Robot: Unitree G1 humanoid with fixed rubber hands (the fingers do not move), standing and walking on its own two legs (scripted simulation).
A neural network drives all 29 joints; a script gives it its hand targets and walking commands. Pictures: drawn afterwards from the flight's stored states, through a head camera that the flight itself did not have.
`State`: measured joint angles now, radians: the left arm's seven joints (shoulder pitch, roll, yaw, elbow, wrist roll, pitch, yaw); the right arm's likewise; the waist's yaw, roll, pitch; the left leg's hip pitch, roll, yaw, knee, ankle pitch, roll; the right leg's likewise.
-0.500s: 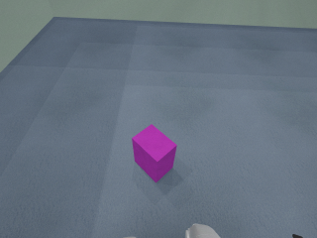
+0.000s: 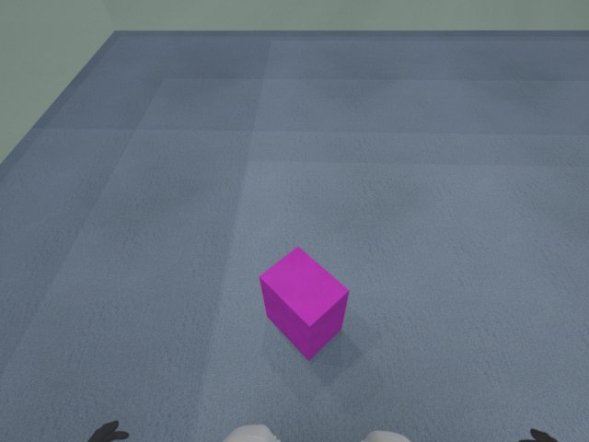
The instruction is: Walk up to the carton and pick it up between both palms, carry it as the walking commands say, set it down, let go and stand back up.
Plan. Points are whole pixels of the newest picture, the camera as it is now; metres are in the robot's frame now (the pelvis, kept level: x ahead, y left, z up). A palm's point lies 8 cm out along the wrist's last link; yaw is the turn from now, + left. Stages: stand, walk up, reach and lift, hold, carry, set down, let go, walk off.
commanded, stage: walk up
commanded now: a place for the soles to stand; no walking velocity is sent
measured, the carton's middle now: (303, 304) +0.59 +0.04 -0.61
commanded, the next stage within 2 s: none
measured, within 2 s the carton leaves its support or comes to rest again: neither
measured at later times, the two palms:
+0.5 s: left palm (95, 439) +0.13 +0.31 -0.08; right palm (552, 432) +0.16 -0.31 -0.08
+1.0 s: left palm out of the picture +0.10 +0.35 -0.06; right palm out of the picture +0.12 -0.35 -0.07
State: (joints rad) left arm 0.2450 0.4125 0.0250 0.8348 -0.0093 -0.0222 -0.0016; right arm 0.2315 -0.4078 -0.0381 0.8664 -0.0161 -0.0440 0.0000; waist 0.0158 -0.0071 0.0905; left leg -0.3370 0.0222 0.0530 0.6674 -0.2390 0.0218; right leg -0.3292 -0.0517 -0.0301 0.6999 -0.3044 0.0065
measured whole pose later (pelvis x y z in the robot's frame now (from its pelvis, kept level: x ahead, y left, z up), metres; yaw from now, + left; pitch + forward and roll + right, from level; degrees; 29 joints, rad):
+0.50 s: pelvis +0.03 -0.01 +0.02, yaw -2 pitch -3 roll +0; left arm 0.12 0.40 -0.01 1.05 0.00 -0.03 0.00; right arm 0.01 -0.37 -0.01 1.07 0.00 -0.02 0.01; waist 0.01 0.01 0.06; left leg -0.19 0.04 0.07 0.44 -0.20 0.00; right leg -0.19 -0.03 -0.01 0.44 -0.21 0.02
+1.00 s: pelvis +0.04 +0.01 +0.02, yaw -9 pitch -1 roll -1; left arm 0.31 0.40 0.08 1.01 0.01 -0.06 0.06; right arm 0.04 -0.50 -0.12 0.88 -0.08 0.06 0.11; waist -0.01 0.09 0.08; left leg -0.46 0.04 -0.08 0.94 -0.35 -0.02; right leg -0.22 0.03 0.12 0.43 -0.19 -0.01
